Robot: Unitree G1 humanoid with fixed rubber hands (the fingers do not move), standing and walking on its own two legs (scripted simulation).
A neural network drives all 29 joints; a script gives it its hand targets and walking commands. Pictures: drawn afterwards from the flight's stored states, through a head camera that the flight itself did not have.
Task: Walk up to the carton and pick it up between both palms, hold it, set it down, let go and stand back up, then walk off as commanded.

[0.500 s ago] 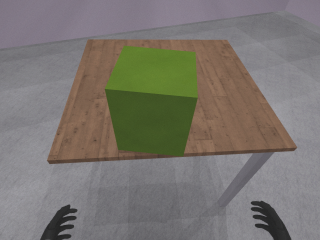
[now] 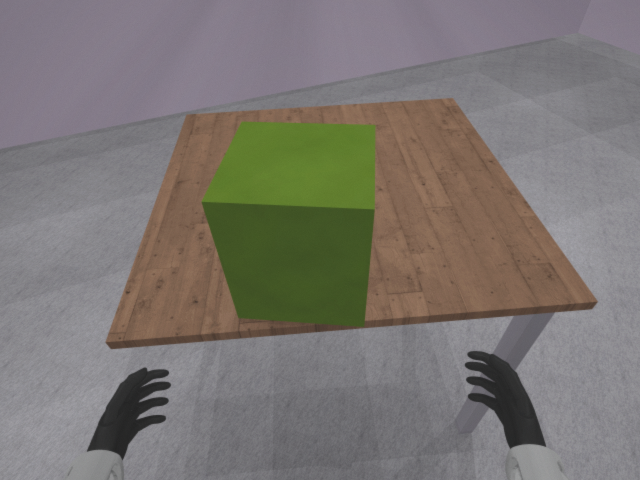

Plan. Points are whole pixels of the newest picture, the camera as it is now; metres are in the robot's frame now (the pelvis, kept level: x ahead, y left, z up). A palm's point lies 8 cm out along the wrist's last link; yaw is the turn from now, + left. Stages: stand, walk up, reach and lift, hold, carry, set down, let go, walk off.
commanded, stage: reach and lift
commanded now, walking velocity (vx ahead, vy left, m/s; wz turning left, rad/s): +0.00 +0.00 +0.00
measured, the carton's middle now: (303, 225) +0.50 +0.05 +0.05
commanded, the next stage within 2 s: none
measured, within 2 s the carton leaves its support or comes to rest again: neither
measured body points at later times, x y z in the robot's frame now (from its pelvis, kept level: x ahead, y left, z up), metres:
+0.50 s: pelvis +0.04 +0.02 +0.01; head +0.07 +0.05 +0.45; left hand +0.26 +0.27 +0.03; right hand +0.25 -0.16 +0.06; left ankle +0.02 +0.14 -0.74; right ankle +0.05 -0.10 -0.74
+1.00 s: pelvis +0.04 +0.02 +0.01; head +0.06 +0.05 +0.45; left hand +0.34 +0.25 +0.10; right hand +0.30 -0.16 +0.10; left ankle +0.02 +0.14 -0.74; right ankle +0.05 -0.10 -0.74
